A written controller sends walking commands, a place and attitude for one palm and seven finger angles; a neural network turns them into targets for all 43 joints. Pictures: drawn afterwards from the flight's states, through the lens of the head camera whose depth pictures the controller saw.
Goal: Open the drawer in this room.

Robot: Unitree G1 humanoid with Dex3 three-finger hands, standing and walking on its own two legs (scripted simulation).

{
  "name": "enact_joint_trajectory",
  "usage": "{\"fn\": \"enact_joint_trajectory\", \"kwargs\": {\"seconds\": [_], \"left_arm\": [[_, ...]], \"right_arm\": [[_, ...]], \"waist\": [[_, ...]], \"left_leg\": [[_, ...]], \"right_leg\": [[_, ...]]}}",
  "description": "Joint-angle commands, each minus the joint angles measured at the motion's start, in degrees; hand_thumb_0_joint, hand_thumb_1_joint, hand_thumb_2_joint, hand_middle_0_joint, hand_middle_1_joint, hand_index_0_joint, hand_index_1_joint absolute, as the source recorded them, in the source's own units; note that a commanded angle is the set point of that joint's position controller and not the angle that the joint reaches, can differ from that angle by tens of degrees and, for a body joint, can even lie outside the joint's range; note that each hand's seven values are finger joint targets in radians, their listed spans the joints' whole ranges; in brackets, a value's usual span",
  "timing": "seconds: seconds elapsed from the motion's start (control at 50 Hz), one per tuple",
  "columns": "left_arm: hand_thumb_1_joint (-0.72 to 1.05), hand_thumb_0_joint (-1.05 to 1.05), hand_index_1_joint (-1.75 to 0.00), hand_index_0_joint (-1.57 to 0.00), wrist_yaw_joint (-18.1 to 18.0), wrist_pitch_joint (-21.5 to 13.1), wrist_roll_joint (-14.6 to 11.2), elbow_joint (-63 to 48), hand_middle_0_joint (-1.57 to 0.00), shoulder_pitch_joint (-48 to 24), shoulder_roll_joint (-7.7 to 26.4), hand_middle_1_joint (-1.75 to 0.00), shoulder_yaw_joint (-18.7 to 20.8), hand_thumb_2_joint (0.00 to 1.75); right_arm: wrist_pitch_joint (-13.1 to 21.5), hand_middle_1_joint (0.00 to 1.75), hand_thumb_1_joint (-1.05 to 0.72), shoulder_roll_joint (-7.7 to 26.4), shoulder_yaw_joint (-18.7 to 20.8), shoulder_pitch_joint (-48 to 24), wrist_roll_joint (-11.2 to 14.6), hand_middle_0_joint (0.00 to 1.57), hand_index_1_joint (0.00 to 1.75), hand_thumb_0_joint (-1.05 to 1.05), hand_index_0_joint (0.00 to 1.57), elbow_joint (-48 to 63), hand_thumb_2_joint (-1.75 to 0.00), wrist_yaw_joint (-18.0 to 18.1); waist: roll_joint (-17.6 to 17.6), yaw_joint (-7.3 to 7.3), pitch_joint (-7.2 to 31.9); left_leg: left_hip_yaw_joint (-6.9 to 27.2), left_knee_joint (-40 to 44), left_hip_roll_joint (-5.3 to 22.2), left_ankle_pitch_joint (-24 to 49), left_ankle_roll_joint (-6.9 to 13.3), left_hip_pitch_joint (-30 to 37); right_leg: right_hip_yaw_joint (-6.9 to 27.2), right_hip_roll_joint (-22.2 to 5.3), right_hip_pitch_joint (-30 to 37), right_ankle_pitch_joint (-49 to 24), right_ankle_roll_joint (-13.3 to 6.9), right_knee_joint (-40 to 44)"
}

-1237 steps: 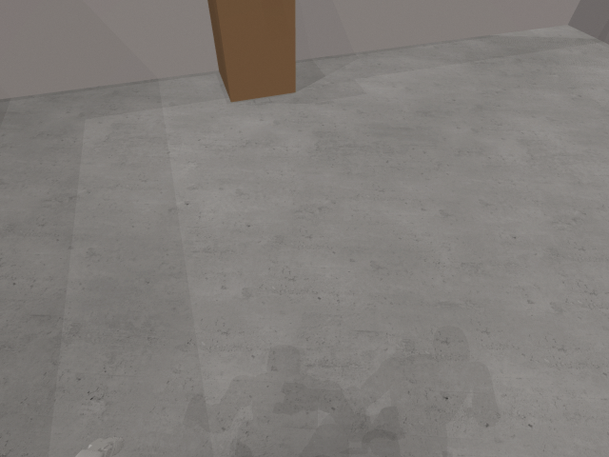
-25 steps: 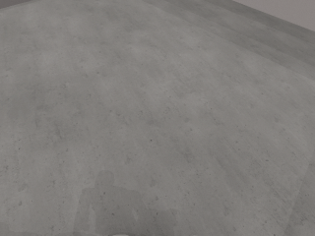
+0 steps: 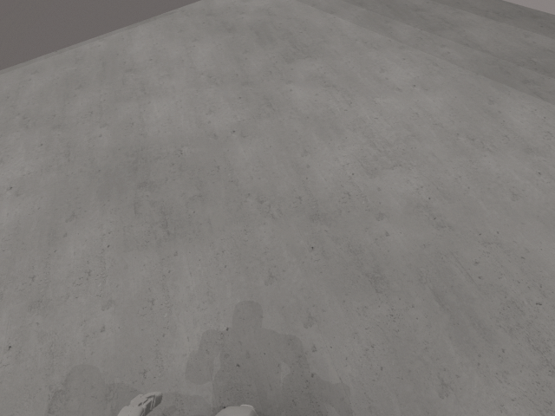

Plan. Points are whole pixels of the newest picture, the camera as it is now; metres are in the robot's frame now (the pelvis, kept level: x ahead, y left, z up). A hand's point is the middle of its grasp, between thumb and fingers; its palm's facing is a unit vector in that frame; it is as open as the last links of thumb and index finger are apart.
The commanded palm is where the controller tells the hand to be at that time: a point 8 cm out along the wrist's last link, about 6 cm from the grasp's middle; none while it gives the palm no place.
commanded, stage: turn or walk to find it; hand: left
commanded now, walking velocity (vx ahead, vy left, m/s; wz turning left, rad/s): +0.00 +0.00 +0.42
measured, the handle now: out of the picture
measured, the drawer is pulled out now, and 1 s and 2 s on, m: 0.00 0.00 0.00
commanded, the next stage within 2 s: none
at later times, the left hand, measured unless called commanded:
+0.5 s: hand out of the picture -0.06 +0.25 -0.18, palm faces +0.29 -0.92 -0.25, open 7.4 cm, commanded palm none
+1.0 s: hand out of the picture -0.03 +0.18 -0.14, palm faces +0.45 -0.85 -0.27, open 7.4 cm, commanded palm none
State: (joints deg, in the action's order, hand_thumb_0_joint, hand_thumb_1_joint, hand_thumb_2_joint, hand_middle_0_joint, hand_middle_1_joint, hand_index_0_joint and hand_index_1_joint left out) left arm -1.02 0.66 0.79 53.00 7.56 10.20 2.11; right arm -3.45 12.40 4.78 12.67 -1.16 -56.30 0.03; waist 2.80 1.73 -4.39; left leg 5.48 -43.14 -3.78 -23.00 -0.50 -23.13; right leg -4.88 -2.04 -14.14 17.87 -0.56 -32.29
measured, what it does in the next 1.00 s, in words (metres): steps on the spot, turning left: left foot, then right foot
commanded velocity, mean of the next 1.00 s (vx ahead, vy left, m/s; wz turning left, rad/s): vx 0.00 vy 0.00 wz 0.42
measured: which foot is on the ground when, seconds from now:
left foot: up 0.00-0.36, down 0.38-0.84, up 0.86-1.00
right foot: down 0.00-0.38, up 0.40-0.80, down 0.82-1.00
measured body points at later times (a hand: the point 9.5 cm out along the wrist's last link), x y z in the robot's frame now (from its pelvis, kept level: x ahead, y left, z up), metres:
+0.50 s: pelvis -0.02 +0.03 +0.00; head +0.01 +0.07 +0.45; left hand -0.07 +0.30 -0.16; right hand +0.15 -0.18 -0.13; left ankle -0.05 +0.14 -0.73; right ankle -0.02 -0.10 -0.68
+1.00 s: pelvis -0.02 -0.02 +0.01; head +0.02 -0.04 +0.45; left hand -0.05 +0.23 -0.12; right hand +0.12 -0.24 -0.16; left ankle -0.11 +0.10 -0.64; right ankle +0.02 -0.10 -0.73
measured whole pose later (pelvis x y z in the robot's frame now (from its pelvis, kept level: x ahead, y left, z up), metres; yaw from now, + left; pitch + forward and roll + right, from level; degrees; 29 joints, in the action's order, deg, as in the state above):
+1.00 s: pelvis -0.02 -0.02 +0.01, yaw +27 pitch -1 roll +2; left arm -1.1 0.4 0.9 53.4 10.9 8.6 1.7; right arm -4.5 14.1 5.6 12.4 -1.5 -57.3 -0.5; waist 3.3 1.5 -4.9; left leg 2.9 -67.1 -1.0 -22.2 -2.2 -28.1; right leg -9.2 -3.8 -12.6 17.1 -2.2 -30.7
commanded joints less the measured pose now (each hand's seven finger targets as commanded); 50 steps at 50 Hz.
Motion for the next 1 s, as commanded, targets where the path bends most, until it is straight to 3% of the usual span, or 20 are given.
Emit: {"fn": "enact_joint_trajectory", "kwargs": {"seconds": [0.0, 0.06, 0.24, 0.28, 0.32, 0.34, 0.36, 0.38, 0.4, 0.48, 0.66, 0.72, 0.76, 0.78, 0.8, 0.82, 0.84, 0.86, 0.9, 0.98], "left_arm": [[0.9, 0.0, -0.3, -0.2, -1.02, -1.11, 0.2, -3.39, -0.2, 1.11, 10.67, -0.3, 2.92, 0.9], [0.9, 0.0, -0.3, -0.2, -1.08, -1.57, 0.45, -3.45, -0.2, 1.53, 9.45, -0.3, 2.68, 0.9], [0.9, 0.0, -0.3, -0.2, -0.72, -1.11, 1.04, 0.87, -0.2, 10.57, 13.28, -0.3, 3.89, 0.9], [0.9, 0.0, -0.3, -0.2, -0.71, -0.85, 0.99, 1.12, -0.2, 9.83, 14.02, -0.3, 4.05, 0.9], [0.9, 0.0, -0.3, -0.2, -0.6, -0.45, 0.42, 1.14, -0.2, 8.0, 13.61, -0.3, 4.07, 0.9], [0.9, 0.0, -0.3, -0.2, -0.45, -0.04, -0.06, 0.7, -0.2, 7.74, 12.04, -0.3, 3.72, 0.9], [0.9, 0.0, -0.3, -0.2, -0.15, 0.36, -0.37, -1.03, -0.2, 8.88, 8.16, -0.3, 2.99, 0.9], [0.9, 0.0, -0.3, -0.2, -0.37, 0.76, 0.13, -2.59, -0.2, 4.87, 6.97, -0.3, 1.86, 0.9], [0.9, 0.0, -0.3, -0.2, -0.9, 1.55, 0.04, -2.06, -0.2, 2.9, 7.27, -0.3, 1.99, 0.9], [0.9, 0.0, -0.3, -0.2, 0.3, 1.08, 0.04, 0.54, -0.2, 4.25, 8.01, -0.3, 2.42, 0.9], [0.9, 0.0, -0.3, -0.2, 0.23, 1.12, -0.08, -2.27, -0.2, 0.85, 7.03, -0.3, 1.96, 0.9], [0.9, 0.0, -0.3, -0.2, 0.14, 0.58, -0.4, -2.47, -0.2, 2.88, 6.56, -0.3, 1.87, 0.9], [0.9, 0.0, -0.3, -0.2, 0.0, -0.12, -0.45, -1.53, -0.2, 6.82, 7.1, -0.3, 2.07, 0.9], [0.9, 0.0, -0.3, -0.2, -0.24, -0.7, -0.27, -1.08, -0.2, 9.24, 8.5, -0.3, 2.39, 0.9], [0.9, 0.0, -0.3, -0.2, -0.73, -1.35, 0.66, -0.96, -0.2, 10.54, 13.21, -0.3, 3.29, 0.9], [0.9, 0.0, -0.3, -0.2, -0.71, -1.25, 0.78, -1.8, -0.2, 10.26, 16.22, -0.3, 3.67, 0.9], [0.9, 0.0, -0.3, -0.2, -1.14, -1.38, 0.18, -2.23, -0.2, 8.79, 14.49, -0.3, 4.07, 0.9], [0.9, 0.0, -0.3, -0.2, -1.07, -1.21, 0.12, -2.97, -0.2, 5.76, 13.29, -0.3, 3.67, 0.9], [0.9, 0.0, -0.3, -0.2, -0.83, -1.48, 0.16, -3.89, -0.2, 2.03, 9.91, -0.3, 2.62, 0.9], [0.9, 0.0, -0.3, -0.2, -1.09, -1.87, 0.4, -2.9, -0.2, 4.44, 9.4, -0.3, 2.66, 0.9]], "right_arm": [[0.13, 0.3, -0.9, 5.65, 1.69, -1.37, -0.21, 0.2, 0.3, 0.0, 0.2, 4.03, -0.9, -0.44], [-0.06, 0.3, -0.9, 4.68, 1.25, 0.54, -0.2, 0.2, 0.3, 0.0, 0.2, 2.84, -0.9, -0.83], [1.28, 0.3, -0.9, 3.53, -0.68, -7.09, 0.73, 0.2, 0.3, 0.0, 0.2, 4.19, -0.9, -0.48], [1.64, 0.3, -0.9, 3.59, -0.88, -5.41, 0.82, 0.2, 0.3, 0.0, 0.2, 3.75, -0.9, -0.32], [2.26, 0.3, -0.9, 4.84, -0.79, -2.16, 0.69, 0.2, 0.3, 0.0, 0.2, 3.05, -0.9, -0.3], [2.8, 0.3, -0.9, 7.51, -0.22, -0.22, 0.56, 0.2, 0.3, 0.0, 0.2, 2.76, -0.9, -0.48], [3.15, 0.3, -0.9, 13.35, 1.16, 1.42, 0.06, 0.2, 0.3, 0.0, 0.2, 3.06, -0.9, -0.31], [2.57, 0.3, -0.9, 15.67, 1.75, 4.43, 0.25, 0.2, 0.3, 0.0, 0.2, 2.21, -0.9, 0.23], [2.78, 0.3, -0.9, 14.4, 1.37, 4.12, 0.12, 0.2, 0.3, 0.0, 0.2, 1.45, -0.9, 1.05], [3.12, 0.3, -0.9, 10.25, 0.07, -3.13, 0.01, 0.2, 0.3, 0.0, 0.2, 3.61, -0.9, 1.51], [2.58, 0.3, -0.9, 10.48, 0.87, -1.87, -0.34, 0.2, 0.3, 0.0, 0.2, 4.42, -0.9, 0.84], [2.27, 0.3, -0.9, 10.78, 1.16, -2.94, -0.46, 0.2, 0.3, 0.0, 0.2, 5.22, -0.9, 0.74], [2.16, 0.3, -0.9, 10.2, 1.29, -3.74, -0.09, 0.2, 0.3, 0.0, 0.2, 5.53, -0.9, 0.62], [2.26, 0.3, -0.9, 8.62, 1.19, -3.71, 0.29, 0.2, 0.3, 0.0, 0.2, 5.73, -0.9, 0.46], [2.38, 0.3, -0.9, 4.99, 0.64, -2.27, 0.83, 0.2, 0.3, 0.0, 0.2, 6.46, -0.9, 0.11], [2.15, 0.3, -0.9, 4.6, 0.68, -3.63, 0.59, 0.2, 0.3, 0.0, 0.2, 8.0, -0.9, 0.13], [1.02, 0.3, -0.9, 6.72, 1.33, -3.04, -0.04, 0.2, 0.3, 0.0, 0.2, 7.08, -0.9, 0.39], [0.54, 0.3, -0.9, 6.64, 1.62, -3.21, -0.01, 0.2, 0.3, 0.0, 0.2, 5.75, -0.9, 0.19], [0.16, 0.3, -0.9, 5.58, 1.46, -0.95, -0.23, 0.2, 0.3, 0.0, 0.2, 3.55, -0.9, -0.58], [0.03, 0.3, -0.9, 4.69, 0.94, -0.51, -0.18, 0.2, 0.3, 0.0, 0.2, 2.44, -0.9, -0.8]], "waist": [[-9.05, -0.91, 1.18], [-11.55, -0.65, 1.8], [-15.22, -5.51, 5.47], [-15.2, -4.4, 6.57], [-12.83, -1.91, 7.41], [-4.96, -0.68, 8.96], [11.49, -0.04, 9.66], [12.43, 2.03, 8.76], [14.24, 1.9, 8.94], [5.78, -1.38, 6.06], [6.01, -0.32, 4.41], [7.08, -1.26, 5.97], [5.3, -3.26, 7.44], [1.39, -4.37, 8.55], [-12.28, -4.51, 9.76], [-18.36, -5.17, 7.2], [-18.89, -4.59, 6.9], [-13.91, -3.17, 3.6], [-10.4, -0.98, 1.56], [-11.31, -1.81, 2.96]], "left_leg": [[-0.07, -26.4, 3.61, -2.21, -1.36, -8.99], [-2.24, -26.51, 4.6, 1.61, -2.68, -7.97], [-8.4, -1.75, 4.54, -5.22, -2.75, -1.74], [-10.06, 4.56, 4.06, -2.09, -2.26, 2.25], [-10.47, 16.66, 4.55, 7.9, -1.36, 11.46], [-5.67, 22.29, 8.23, 16.61, -0.16, 19.63], [12.09, 22.87, 22.56, 35.52, 6.1, 27.52], [14.75, 23.02, 27.67, 47.01, 11.0, 24.68], [13.59, 23.01, 25.46, 46.1, 10.81, 22.47], [5.35, 22.12, 18.27, 41.09, 9.76, 19.44], [10.43, 23.52, 16.79, 29.44, 10.52, 14.18], [12.61, 20.97, 15.57, 31.75, 10.01, 11.86], [11.95, 17.42, 13.41, 29.11, 7.98, 8.0], [10.35, 13.57, 10.69, 23.09, 5.48, 4.09], [2.64, 2.99, 3.58, 7.48, 1.21, -5.81], [-1.7, -8.79, -0.45, -11.1, -0.76, -9.31], [1.54, -17.94, 2.01, -10.55, -0.54, -8.67], [1.5, -24.32, 2.73, -7.41, -0.73, -8.97], [-0.08, -28.49, 4.23, -0.24, -1.64, -8.86], [-2.51, -25.54, 5.27, 1.95, -3.2, -8.22]], "right_leg": [[12.29, -18.09, 1.72, -11.74, -7.18, 15.85], [6.53, -15.75, 2.66, -14.66, -5.56, 15.2], [3.82, -18.12, 12.93, -33.55, -7.63, 8.89], [2.11, -18.2, 11.96, -33.6, -6.45, 6.79], [-1.01, -16.92, 6.7, -27.59, -2.89, 1.96], [-3.56, -14.32, 0.11, -19.14, -0.07, -5.45], [-6.03, -7.06, -14.66, 7.63, 4.07, -16.17], [-1.8, -5.25, -16.82, 20.06, 4.46, -23.55], [2.77, -5.19, -16.59, 18.43, 4.45, -27.27], [3.13, -4.5, -16.88, 7.89, 4.9, -31.45], [2.7, -2.26, -11.61, 7.99, 5.08, -18.4], [1.54, -0.15, -5.11, 6.12, 4.45, -8.7], [0.79, 0.23, 3.08, -2.15, 4.16, 2.03], [2.62, -2.16, 9.55, -7.04, 3.64, 10.04], [15.2, -14.89, 17.06, -9.7, -0.13, 14.54], [23.27, -25.25, 12.31, -16.38, -6.91, 16.12], [22.66, -25.22, 7.66, -15.5, -8.54, 17.04], [19.79, -22.52, 4.04, -12.32, -8.3, 17.07], [10.14, -17.07, 2.22, -13.04, -5.65, 15.52], [5.36, -16.51, 5.8, -17.25, -5.56, 14.99]]}}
